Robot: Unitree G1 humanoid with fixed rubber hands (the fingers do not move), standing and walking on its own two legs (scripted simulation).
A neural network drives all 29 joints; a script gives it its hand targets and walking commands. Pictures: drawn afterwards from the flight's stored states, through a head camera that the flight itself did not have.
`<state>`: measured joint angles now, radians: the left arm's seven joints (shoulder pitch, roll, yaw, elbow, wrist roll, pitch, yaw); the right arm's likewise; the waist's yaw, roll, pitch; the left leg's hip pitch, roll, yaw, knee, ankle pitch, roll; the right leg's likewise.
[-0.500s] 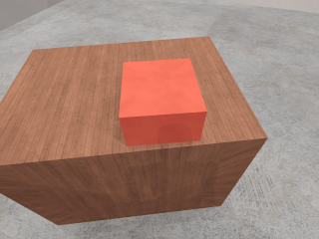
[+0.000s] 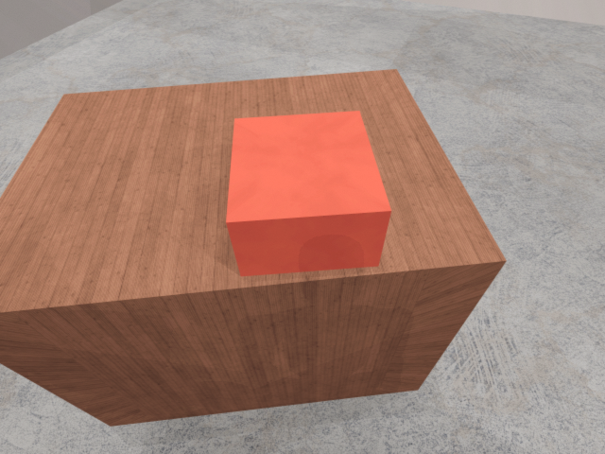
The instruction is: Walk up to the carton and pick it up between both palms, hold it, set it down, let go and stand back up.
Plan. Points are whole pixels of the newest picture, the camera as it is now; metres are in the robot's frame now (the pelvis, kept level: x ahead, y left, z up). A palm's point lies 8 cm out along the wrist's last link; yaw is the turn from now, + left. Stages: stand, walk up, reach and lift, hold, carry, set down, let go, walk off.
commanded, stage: stand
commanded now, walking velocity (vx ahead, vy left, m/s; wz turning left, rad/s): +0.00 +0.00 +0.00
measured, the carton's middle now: (303, 189) +0.54 +0.02 +0.01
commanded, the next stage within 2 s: none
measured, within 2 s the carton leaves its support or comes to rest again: neither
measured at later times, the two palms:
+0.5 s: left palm out of the picture -0.03 +0.20 -0.15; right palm out of the picture -0.03 -0.20 -0.15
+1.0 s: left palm out of the picture -0.03 +0.20 -0.15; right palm out of the picture -0.03 -0.20 -0.15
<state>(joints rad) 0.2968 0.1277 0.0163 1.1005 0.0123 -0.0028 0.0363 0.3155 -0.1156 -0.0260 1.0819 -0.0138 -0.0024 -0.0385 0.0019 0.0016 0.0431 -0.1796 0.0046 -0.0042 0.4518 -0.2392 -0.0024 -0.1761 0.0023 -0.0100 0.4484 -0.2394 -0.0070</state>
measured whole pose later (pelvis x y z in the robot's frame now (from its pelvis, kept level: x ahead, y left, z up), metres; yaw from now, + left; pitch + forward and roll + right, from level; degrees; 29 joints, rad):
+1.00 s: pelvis +0.00 +0.00 +0.00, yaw +0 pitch -2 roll +0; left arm 0.32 0.10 0.00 1.16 0.01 -0.01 0.04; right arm 0.32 -0.10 -0.01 1.16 -0.01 -0.01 -0.04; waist 0.00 0.00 0.04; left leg -0.18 0.00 0.00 0.44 -0.23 0.00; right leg -0.18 0.00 -0.01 0.44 -0.23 -0.01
